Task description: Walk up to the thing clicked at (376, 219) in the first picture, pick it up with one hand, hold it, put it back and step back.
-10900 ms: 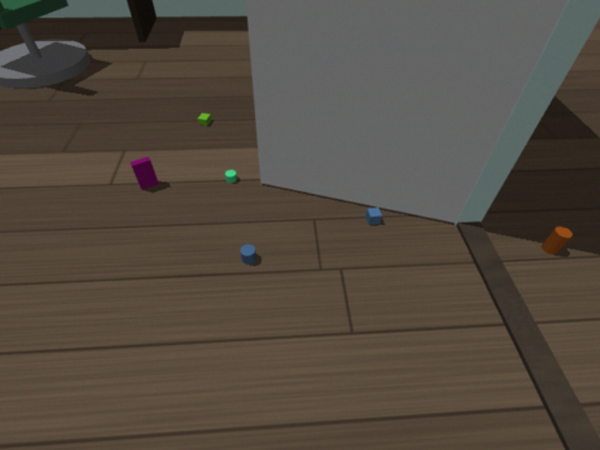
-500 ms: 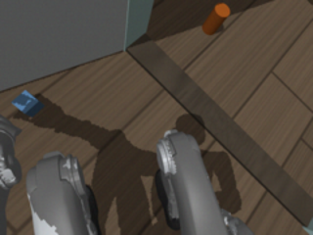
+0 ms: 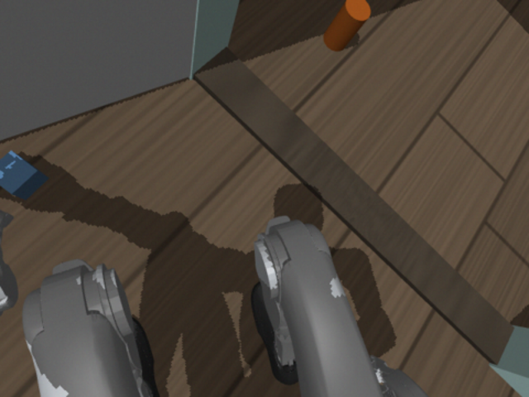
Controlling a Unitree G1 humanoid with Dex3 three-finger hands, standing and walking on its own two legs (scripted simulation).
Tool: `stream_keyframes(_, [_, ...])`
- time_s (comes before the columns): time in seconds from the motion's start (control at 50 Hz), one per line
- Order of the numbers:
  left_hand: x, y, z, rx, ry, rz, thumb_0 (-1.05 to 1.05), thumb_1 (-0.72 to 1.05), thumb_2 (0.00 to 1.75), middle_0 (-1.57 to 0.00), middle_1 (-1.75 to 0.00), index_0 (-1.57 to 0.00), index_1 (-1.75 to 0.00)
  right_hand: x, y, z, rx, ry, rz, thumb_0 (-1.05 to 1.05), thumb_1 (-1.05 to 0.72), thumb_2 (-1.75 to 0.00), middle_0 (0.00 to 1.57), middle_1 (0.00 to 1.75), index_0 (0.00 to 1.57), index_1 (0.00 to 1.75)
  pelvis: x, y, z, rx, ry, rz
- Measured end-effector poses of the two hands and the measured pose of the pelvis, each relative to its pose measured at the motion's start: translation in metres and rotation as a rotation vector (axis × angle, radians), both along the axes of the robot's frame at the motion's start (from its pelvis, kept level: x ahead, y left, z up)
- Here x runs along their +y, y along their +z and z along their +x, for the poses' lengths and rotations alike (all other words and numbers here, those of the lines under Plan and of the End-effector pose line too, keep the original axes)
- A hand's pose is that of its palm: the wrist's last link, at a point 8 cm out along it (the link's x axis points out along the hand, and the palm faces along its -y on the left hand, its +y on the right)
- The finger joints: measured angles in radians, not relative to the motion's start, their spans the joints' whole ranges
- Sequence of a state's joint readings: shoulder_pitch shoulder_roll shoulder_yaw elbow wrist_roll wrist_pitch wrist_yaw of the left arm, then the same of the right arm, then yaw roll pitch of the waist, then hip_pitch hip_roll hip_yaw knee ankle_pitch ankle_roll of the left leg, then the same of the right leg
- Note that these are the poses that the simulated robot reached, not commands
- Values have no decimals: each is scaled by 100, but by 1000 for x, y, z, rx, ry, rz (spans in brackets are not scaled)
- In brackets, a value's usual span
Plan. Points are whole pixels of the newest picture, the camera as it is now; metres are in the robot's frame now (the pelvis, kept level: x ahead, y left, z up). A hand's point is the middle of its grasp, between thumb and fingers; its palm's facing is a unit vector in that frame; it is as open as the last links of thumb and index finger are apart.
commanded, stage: rise first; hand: left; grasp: from above
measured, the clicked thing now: (18, 176) +0.48 +0.32 -0.28
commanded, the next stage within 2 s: none
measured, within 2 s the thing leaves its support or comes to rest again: neither
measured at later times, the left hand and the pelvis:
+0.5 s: hand out of the picture +0.44 +0.35 -0.17, palm faces -0.22 -0.35 -0.91, open 14.1 cm; pelvis +0.00 +0.00 +0.00, yaw -1 degrees
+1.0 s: hand out of the picture +0.45 +0.35 -0.17, palm faces -0.23 -0.35 -0.91, open 14.0 cm; pelvis +0.00 +0.00 +0.00, yaw -2 degrees
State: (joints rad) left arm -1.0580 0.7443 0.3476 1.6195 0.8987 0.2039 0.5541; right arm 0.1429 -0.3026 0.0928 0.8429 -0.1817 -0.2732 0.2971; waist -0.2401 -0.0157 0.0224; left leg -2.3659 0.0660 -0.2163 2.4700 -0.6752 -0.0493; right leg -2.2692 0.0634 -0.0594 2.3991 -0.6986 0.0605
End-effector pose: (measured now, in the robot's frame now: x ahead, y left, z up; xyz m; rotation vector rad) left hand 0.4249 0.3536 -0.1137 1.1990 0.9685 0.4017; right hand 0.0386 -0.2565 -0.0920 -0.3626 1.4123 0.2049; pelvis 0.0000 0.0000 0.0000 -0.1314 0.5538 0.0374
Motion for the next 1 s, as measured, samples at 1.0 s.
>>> stream_keyframes(1.0, [1, 0, 25, 9, -10, 6, 0, -55, 96, -13, -107, -13, -107, 11, 20, -18, 0, 26, 2, 0, -93, -90, 20, 30, 20, 30, 3, 3, -3, -19, -15, -31])
